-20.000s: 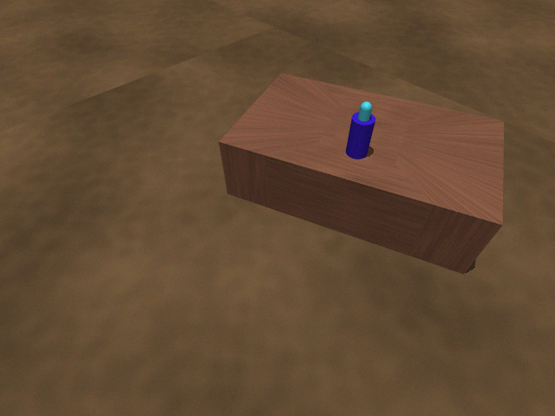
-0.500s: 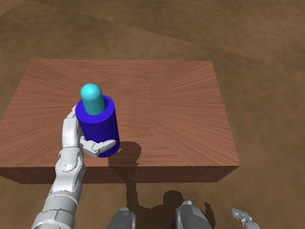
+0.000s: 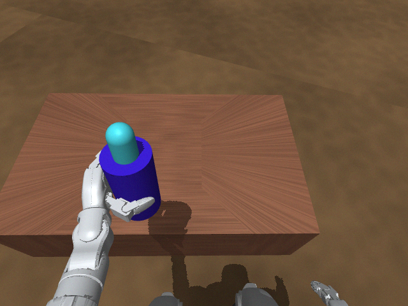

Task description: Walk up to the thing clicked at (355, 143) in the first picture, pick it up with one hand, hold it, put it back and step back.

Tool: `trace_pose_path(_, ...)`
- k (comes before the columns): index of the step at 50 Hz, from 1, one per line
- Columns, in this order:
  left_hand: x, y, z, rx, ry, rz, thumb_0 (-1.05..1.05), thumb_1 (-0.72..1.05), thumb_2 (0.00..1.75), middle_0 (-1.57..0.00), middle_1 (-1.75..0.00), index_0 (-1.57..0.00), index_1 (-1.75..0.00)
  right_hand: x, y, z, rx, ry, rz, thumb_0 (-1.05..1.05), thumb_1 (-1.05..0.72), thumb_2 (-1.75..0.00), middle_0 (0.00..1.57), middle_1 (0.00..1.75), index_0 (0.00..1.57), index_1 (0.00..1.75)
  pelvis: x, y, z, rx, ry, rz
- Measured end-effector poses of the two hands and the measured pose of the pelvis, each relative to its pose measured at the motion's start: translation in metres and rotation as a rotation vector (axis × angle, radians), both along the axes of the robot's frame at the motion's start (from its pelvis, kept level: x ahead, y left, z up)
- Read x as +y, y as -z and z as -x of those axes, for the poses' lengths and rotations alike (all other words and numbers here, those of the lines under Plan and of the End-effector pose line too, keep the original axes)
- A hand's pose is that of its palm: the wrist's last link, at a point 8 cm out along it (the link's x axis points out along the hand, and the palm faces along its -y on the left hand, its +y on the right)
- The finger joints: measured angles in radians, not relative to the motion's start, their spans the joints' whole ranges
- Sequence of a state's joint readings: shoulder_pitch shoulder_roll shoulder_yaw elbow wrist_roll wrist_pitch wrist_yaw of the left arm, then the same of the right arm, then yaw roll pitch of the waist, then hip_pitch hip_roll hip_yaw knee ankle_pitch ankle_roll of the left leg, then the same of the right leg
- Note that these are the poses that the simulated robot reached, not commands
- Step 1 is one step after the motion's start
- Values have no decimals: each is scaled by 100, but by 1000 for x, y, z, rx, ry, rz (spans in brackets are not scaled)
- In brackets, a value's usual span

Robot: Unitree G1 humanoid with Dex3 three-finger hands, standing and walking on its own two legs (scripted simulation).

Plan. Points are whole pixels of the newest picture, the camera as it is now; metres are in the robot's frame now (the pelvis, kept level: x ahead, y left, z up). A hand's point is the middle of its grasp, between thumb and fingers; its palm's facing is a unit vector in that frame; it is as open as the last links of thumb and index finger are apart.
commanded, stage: lift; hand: left
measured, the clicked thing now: (131, 171) +0.36 +0.15 +0.05
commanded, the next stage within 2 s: hold in 0.18 s
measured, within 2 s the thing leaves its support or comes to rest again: neither
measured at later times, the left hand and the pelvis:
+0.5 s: hand (127, 184) +0.34 +0.16 +0.03, palm faces +0.13 -0.99 -0.03, open 12.0 cm; pelvis +0.00 +0.00 +0.01, yaw +0 degrees
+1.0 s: hand (124, 188) +0.33 +0.16 +0.04, palm faces +0.12 -0.99 -0.03, open 12.0 cm; pelvis +0.00 +0.00 +0.02, yaw +0 degrees
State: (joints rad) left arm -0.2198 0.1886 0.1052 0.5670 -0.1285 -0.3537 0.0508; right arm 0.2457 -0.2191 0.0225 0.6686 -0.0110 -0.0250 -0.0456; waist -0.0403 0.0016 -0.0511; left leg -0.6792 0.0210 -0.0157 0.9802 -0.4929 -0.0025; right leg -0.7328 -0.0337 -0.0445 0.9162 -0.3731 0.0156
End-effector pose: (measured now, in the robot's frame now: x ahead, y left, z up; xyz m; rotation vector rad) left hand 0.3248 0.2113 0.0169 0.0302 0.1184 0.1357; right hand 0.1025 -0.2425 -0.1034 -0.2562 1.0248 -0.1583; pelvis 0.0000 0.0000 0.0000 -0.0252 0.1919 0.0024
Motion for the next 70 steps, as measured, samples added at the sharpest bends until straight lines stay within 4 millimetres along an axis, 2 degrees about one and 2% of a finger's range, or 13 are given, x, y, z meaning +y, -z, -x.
trace_pose_path(38, -1, -28, 16, -21, -1, 7, -1, -61, 104, -59, -100, -60, -100, -1, -20, -6, -67, -1, -14, 0, -92, -90, 20, 30, 20, 30, -5, -17, 2, -78, 1, -4)
trace_pose_path(51, 0, -26, 24, -7, 18, 6, -1, -61, 104, -59, -100, -60, -100, 0, -23, -5, -81, -3, -10, 0, -92, -90, 20, 30, 20, 30, -2, -18, 4, -85, 2, -3)
trace_pose_path(70, 4, -32, 23, -24, 17, -2, -1, -61, 104, -59, -100, -60, -100, 4, -23, -7, -87, -11, -18, 0, -92, -90, 20, 30, 20, 30, -1, -19, 3, -88, -2, -3)
